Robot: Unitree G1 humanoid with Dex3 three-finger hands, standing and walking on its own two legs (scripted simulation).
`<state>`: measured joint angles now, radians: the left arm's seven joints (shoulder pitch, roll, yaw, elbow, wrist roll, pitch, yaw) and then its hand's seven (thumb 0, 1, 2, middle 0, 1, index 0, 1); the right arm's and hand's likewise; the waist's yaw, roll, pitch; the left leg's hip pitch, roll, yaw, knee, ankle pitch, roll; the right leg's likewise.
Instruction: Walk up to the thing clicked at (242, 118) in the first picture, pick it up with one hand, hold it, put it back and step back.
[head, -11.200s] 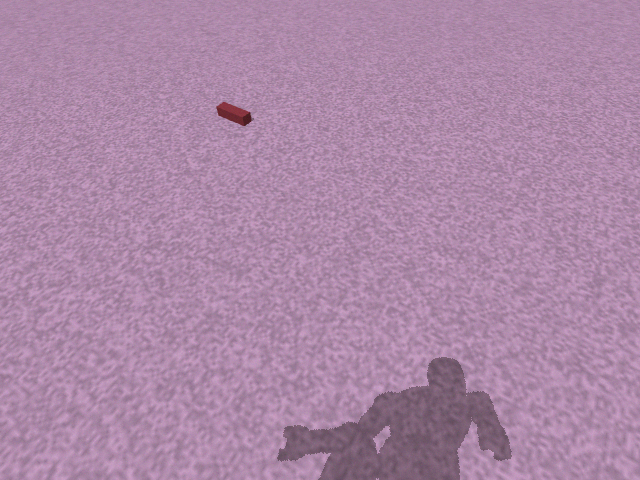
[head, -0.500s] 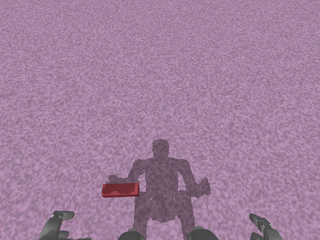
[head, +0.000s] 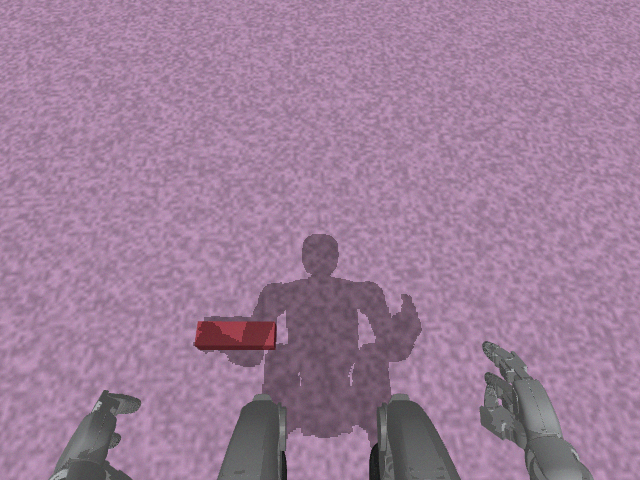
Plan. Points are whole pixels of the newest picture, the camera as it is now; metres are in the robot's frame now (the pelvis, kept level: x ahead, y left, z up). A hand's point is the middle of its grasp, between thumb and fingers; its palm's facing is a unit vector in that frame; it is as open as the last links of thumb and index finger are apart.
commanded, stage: rise first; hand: left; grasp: from above
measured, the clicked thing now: (237, 335) +0.42 +0.23 -0.61
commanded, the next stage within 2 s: approach in 1.84 s
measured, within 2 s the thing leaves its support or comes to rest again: neither
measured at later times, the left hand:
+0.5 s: hand (178, 377) +0.28 +0.29 -0.34, palm faces -0.47 -0.32 -0.82, open 14.2 cm
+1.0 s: hand (194, 354) +0.34 +0.29 -0.43, palm faces -0.46 -0.07 -0.88, open 14.3 cm
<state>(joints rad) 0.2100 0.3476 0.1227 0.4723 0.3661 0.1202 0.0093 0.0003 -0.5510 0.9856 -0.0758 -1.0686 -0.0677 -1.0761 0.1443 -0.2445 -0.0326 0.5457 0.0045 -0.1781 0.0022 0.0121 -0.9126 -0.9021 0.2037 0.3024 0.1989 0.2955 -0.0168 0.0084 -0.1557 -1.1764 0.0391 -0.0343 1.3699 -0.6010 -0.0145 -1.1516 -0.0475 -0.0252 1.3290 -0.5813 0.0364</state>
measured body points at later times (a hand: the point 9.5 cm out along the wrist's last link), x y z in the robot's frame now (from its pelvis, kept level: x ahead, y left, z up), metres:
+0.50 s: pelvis -0.07 -0.01 -0.20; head +0.14 +0.01 +0.20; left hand +0.30 +0.30 -0.29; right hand +0.07 -0.28 -0.33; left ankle +0.02 +0.12 -0.61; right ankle +0.02 -0.14 -0.61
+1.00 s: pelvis -0.08 +0.00 -0.28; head +0.14 +0.05 +0.12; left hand +0.36 +0.29 -0.38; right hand +0.00 -0.28 -0.39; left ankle +0.02 +0.12 -0.61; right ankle +0.02 -0.14 -0.60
